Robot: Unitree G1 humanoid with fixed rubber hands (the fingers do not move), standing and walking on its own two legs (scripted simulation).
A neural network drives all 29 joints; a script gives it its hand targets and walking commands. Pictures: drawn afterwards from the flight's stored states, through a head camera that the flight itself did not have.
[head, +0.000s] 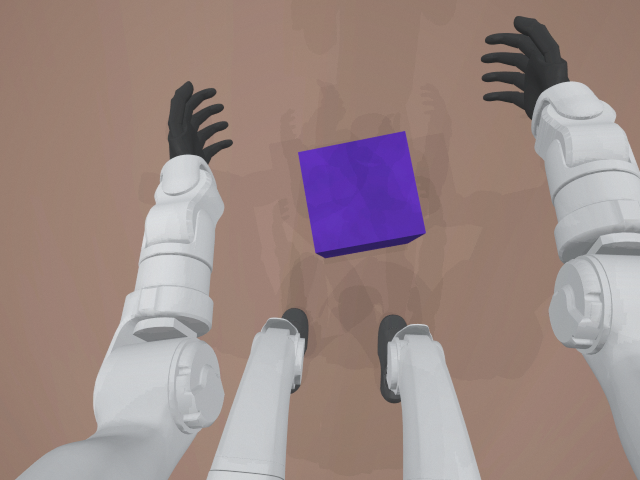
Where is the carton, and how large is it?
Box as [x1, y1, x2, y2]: [298, 131, 425, 257]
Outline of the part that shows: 404,131 298,152 316,253 324,257 329,257 407,243 425,232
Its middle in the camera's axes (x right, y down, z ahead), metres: +0.08 -0.08 +0.86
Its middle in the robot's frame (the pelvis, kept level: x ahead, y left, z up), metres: +0.49 -0.01 -0.52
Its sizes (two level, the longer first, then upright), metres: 0.210 0.200 0.250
